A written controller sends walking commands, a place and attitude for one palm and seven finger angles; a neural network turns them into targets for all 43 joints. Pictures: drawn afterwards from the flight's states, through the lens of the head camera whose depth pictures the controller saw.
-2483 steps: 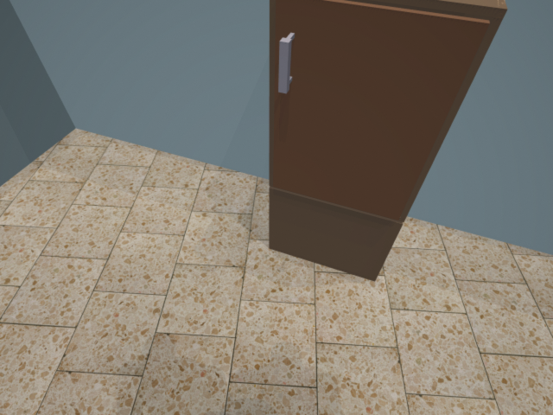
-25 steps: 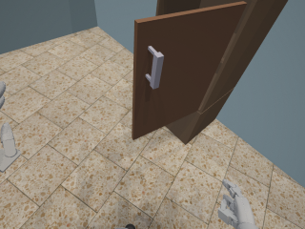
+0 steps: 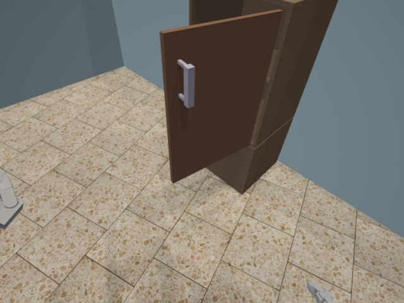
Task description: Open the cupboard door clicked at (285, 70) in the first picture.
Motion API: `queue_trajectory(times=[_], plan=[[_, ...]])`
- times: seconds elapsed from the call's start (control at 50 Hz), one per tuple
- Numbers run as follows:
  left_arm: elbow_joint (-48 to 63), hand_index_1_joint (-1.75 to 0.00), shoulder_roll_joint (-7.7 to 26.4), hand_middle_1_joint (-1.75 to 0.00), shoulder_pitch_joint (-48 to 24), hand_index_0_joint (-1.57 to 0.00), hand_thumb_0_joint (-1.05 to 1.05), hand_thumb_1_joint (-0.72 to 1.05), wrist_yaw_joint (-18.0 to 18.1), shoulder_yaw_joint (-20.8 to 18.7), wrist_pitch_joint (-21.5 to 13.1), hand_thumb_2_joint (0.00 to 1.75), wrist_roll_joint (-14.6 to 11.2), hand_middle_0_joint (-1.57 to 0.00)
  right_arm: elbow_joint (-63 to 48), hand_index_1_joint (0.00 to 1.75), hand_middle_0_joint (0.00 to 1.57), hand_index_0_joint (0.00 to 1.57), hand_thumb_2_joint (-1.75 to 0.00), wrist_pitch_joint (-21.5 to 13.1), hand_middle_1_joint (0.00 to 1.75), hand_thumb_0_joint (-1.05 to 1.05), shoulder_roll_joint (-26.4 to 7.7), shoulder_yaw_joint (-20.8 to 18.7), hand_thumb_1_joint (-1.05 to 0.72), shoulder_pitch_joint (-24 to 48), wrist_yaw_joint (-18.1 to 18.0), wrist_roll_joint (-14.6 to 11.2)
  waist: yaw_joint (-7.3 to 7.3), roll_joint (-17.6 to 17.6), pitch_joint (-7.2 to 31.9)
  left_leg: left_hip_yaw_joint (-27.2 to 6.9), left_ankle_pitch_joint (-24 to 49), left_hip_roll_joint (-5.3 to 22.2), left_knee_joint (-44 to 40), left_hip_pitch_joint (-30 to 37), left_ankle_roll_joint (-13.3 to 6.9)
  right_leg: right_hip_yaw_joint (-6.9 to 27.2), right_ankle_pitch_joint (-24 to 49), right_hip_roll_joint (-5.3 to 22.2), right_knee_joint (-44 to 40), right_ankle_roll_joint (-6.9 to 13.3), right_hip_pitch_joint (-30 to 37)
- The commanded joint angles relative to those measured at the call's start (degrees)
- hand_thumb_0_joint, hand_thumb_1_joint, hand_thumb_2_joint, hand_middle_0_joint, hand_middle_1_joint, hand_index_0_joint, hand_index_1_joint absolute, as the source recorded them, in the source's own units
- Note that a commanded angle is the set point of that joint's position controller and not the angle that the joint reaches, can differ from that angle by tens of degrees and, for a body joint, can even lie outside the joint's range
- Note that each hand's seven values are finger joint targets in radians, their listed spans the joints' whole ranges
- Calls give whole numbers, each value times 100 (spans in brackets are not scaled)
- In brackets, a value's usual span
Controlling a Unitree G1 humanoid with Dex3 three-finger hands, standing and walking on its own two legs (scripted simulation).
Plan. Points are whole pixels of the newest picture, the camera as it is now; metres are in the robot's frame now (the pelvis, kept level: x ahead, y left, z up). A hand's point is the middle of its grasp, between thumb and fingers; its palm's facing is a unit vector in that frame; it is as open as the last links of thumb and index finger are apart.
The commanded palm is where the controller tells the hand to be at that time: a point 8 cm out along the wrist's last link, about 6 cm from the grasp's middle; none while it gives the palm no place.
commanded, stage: stop stepping back and stand still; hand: left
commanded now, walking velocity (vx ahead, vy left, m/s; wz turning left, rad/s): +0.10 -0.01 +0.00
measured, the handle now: (185, 83) +0.65 +0.07 +0.13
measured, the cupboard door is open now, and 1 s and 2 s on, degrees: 79 79 79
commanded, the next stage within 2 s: let the arm hang, fingers relaxed in 1.00 s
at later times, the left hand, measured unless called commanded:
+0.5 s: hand (33, 200) +0.22 +0.25 +0.18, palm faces +0.39 -0.78 -0.48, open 7.4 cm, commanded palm +0.16 +0.30 +0.19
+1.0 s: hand out of the picture +0.20 +0.29 +0.17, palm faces +0.40 -0.79 -0.46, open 7.4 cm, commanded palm +0.14 +0.33 +0.19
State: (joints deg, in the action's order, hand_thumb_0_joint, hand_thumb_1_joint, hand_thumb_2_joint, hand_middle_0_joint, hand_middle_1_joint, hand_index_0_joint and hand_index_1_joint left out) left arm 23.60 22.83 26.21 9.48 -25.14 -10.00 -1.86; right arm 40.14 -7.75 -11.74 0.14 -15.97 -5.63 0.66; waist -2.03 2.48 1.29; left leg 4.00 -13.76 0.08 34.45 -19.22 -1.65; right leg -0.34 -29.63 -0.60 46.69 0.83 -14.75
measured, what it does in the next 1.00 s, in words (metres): steps on the spot: left foot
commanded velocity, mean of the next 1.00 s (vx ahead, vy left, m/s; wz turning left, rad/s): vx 0.01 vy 0.03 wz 0.00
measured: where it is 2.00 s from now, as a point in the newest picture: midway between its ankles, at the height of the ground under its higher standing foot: outside the picture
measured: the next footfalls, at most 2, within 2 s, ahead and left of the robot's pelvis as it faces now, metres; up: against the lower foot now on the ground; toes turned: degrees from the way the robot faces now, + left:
left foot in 0.40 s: +0.08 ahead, +0.13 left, +0.00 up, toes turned +3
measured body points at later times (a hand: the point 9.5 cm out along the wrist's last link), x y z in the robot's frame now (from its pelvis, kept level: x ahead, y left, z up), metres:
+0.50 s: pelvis +0.02 +0.00 +0.01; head +0.03 +0.00 +0.46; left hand +0.19 +0.29 +0.20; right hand +0.19 -0.25 -0.07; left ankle +0.04 +0.13 -0.72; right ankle -0.01 -0.09 -0.72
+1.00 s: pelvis +0.00 +0.03 +0.02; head +0.01 +0.03 +0.47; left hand +0.17 +0.33 +0.20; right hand +0.15 -0.20 -0.07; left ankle +0.04 +0.13 -0.72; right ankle -0.01 -0.09 -0.72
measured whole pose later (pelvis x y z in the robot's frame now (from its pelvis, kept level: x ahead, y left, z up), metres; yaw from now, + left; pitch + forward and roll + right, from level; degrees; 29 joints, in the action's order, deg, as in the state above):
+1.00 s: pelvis +0.00 +0.03 +0.02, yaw -1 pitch -1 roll -1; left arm 26.2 22.2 31.3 8.2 -22.4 -11.4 -2.0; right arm 35.8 -6.9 -11.3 1.4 -13.1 -4.4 -0.1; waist 0.5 -0.9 -1.4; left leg 3.7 -9.9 1.1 25.6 -15.3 -1.5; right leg -3.7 -13.4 0.1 23.4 0.0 -9.4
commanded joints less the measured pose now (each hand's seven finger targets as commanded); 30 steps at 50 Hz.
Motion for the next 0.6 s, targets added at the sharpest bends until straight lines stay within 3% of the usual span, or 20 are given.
queue_trajectory(times=[0.0, 0.02, 0.04, 0.06, 0.08, 0.1, 0.12, 0.14, 0.18, 0.22, 0.28, 0.3, 0.34, 0.38, 0.4, 0.42, 0.44, 0.48, 0.54, 0.58], plan=[[1889, -30, 1167, -30, 446, -20, 0, 90, 95, -667, -462, 90, 28, -20, -1035, 30, 20, 20, -90, -450, 30, 0, -717, -209, -90, 810, 111, 35, 207, -1536, 93, -1498, -1758, 1292, -2275, -530, -613, -401, 190, -8, -640, -10, 585], [1866, -30, 1303, -30, 602, -20, 0, 90, 105, -821, -466, 90, 31, -20, -1102, 30, 20, 20, -90, -419, 30, 0, -757, -225, -90, 842, 103, 11, 267, -1601, 166, -1113, -1984, 1084, -2073, -838, -440, -553, 393, -48, -1178, 22, 1109], [1711, -30, 1191, -30, 709, -20, 0, 90, 96, -753, -465, 90, 61, -20, -1142, 30, 20, 20, -90, -351, 30, 0, -743, -232, -90, 844, 102, 23, 251, -1459, 41, -810, -2142, 840, -1635, -1378, -266, -475, 482, -4, -1627, 87, 1513], [1468, -30, 1209, -30, 754, -20, 0, 90, 83, -786, -475, 90, 90, -20, -1174, 30, 20, 20, -90, -282, 30, 0, -678, -256, -90, 831, 104, 14, 275, -687, -116, -412, -1949, 428, -419, -1699, -77, 363, 153, 390, -2423, 320, 1405], [1336, -30, 1366, -30, 662, -20, 0, 90, 70, -890, -457, 90, 72, -20, -1217, 30, 20, 20, -90, -200, 30, 0, -610, -297, -90, 817, 122, 4, 261, 766, -156, -115, -1483, -9, 1476, -1944, 107, 2497, -1004, 1624, -3551, 844, 811], [1383, -30, 1376, -30, 268, -20, 0, 90, 77, -898, -508, 90, -8, -20, -1163, 30, 20, 20, -90, -246, 30, 0, -693, -329, -90, 793, 133, -1, 248, 957, -276, -427, -1209, -20, 2720, -2075, 178, 3373, -786, 2214, -3908, 1058, 340], [1155, -30, 1303, -30, 96, -20, 0, 90, 67, -893, -579, 90, 2, -20, -1040, 30, 20, 20, -90, -285, 30, 0, -713, -327, -90, 704, 147, 5, 102, 515, -269, -611, -979, 78, 3119, -1919, 211, 3142, -409, 2115, -3849, 997, 80], [919, -30, 1213, -30, 179, -20, 0, 90, 41, -831, -644, 90, -35, -20, -941, 30, 20, 20, -90, -301, 30, 0, -644, -286, -90, 560, 138, -4, 52, 222, -303, -668, -650, 235, 3088, -1881, 247, 2403, 487, 1956, -3549, 976, 211], [558, -30, 1063, -30, 56, -20, 0, 90, -4, -640, -733, 90, 40, -20, -888, 30, 20, 20, -90, -294, 30, 0, -610, -229, -90, 621, 114, -41, 56, 125, -263, -435, -273, 298, 2567, -1544, 271, 1374, 2438, 1622, -3169, 751, 367], [599, -30, 995, -30, -317, -20, 0, 90, 12, -430, -778, 90, 87, -20, -924, 30, 20, 20, -90, -338, 30, 0, -605, -224, -90, 771, 55, -64, 106, 276, -202, -205, -278, 263, 1562, -956, 196, 869, 3355, 1517, -2936, 549, 445], [778, -30, 941, -30, -65, -20, 0, 90, 64, -395, -726, 90, 95, -20, -1051, 30, 20, 20, -90, -402, 30, 0, -571, -204, -90, 876, 49, -29, 317, 576, 27, 86, -239, 70, 279, -304, 71, 757, 3634, 1345, -2742, 399, 771], [1004, -30, 933, -30, -37, -20, 0, 90, 69, -390, -708, 90, 89, -20, -1093, 30, 20, 20, -90, -412, 30, 0, -589, -221, -90, 872, 71, -15, 327, 591, 120, 112, -80, 20, -88, -82, 55, 733, 3780, 1309, -2657, 334, 833], [1410, -30, 1030, -30, 102, -20, 0, 90, 98, -487, -696, 90, 41, -20, -1146, 30, 20, 20, -90, -398, 30, 0, -615, -253, -90, 793, 93, -26, 268, 269, 359, -16, 604, 55, -914, 523, 38, 566, 3963, 1163, -2318, 146, 920], [1857, -30, 1141, -30, 153, -20, 0, 90, 99, -598, -719, 90, 24, -20, -1282, 30, 20, 20, -90, -346, 30, 0, -792, -367, -90, 824, 108, -70, 317, -497, 590, -484, 2121, 603, -971, 1224, -119, 371, 3559, 719, -1922, -139, 634], [1821, -30, 1161, -30, 241, -20, 0, 90, 73, -621, -721, 90, 7, -20, -1344, 30, 20, 20, -90, -311, 30, 0, -825, -381, -90, 808, 117, -119, 327, -555, 568, -667, 2243, 762, -912, 1298, -154, 364, 3045, 567, -1933, -191, 461], [1626, -30, 1235, -30, 495, -20, 0, 90, 81, -800, -652, 90, 33, -20, -1336, 30, 20, 20, -90, -285, 30, 0, -809, -404, -90, 802, 105, -109, 317, -803, 563, -541, 2627, 739, -700, 1358, -128, 339, 3355, 448, -1955, -131, 377], [1668, -30, 1170, -30, 498, -20, 0, 90, 67, -738, -646, 90, 49, -20, -1348, 30, 20, 20, -90, -225, 30, 0, -673, -305, -90, 770, 120, -104, 243, -976, 596, -515, 2880, 681, -715, 1237, -89, 194, 3618, 419, -1878, -110, 494], [1610, -30, 1117, -30, 487, -20, 0, 90, 44, -717, -649, 90, 21, -20, -1365, 30, 20, 20, -90, -169, 30, 0, -683, -298, -90, 744, 138, -125, 217, -771, 686, -496, 2857, 665, -706, 1045, -5, 149, 3686, 379, -1885, -99, 757], [1454, -30, 985, -30, 513, -20, 0, 90, 1, -581, -586, 90, -25, -20, -1403, 30, 20, 20, -90, -155, 30, 0, -702, -286, -90, 763, 141, -135, 187, -567, 545, -528, 2229, 656, -849, 892, 43, 159, 3340, 361, -2067, -102, 679], [1425, -30, 950, -30, 552, -20, 0, 90, -15, -533, -548, 90, -48, -20, -1425, 30, 20, 20, -90, -148, 30, 0, -715, -268, -90, 793, 138, -126, 195, -673, 555, -533, 1898, 651, -975, 851, 35, 152, 3038, 315, -2148, -109, 658]])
